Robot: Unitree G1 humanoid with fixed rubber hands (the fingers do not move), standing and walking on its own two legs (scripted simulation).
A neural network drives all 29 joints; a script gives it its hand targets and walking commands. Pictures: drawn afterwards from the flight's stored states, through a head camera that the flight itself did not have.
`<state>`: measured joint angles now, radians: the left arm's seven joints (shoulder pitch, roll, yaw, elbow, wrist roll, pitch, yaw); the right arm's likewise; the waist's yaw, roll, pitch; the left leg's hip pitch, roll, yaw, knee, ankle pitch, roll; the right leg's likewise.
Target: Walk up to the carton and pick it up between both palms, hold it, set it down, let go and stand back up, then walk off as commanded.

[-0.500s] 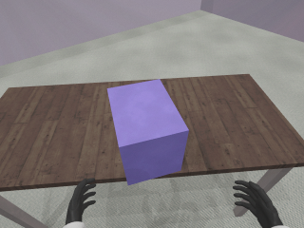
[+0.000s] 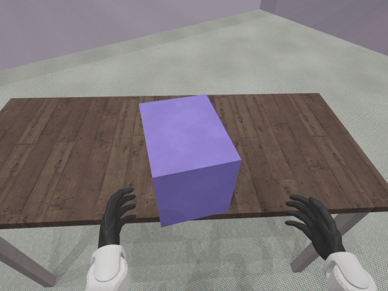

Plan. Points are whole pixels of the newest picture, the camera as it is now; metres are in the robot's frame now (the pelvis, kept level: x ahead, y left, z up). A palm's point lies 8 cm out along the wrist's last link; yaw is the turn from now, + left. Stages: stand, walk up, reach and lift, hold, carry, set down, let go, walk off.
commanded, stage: reach and lift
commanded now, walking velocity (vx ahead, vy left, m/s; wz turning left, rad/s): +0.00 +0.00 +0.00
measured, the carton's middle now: (184, 158) +0.43 +0.09 +0.01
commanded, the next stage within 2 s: none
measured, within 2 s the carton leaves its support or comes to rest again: neither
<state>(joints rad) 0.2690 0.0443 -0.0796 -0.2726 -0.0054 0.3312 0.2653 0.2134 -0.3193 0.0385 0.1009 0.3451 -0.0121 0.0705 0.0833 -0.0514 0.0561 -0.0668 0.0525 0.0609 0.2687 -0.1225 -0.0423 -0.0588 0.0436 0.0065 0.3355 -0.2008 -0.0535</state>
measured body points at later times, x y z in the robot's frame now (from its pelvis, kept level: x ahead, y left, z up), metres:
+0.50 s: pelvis +0.01 +0.00 +0.00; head +0.01 +0.01 +0.45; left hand +0.27 +0.21 +0.10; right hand +0.32 -0.18 +0.08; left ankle +0.02 +0.15 -0.75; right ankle -0.01 -0.08 -0.75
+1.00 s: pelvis +0.00 -0.01 +0.00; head +0.01 +0.00 +0.45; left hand +0.33 +0.23 +0.13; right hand +0.40 -0.15 +0.12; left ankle +0.02 +0.15 -0.75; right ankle -0.01 -0.08 -0.75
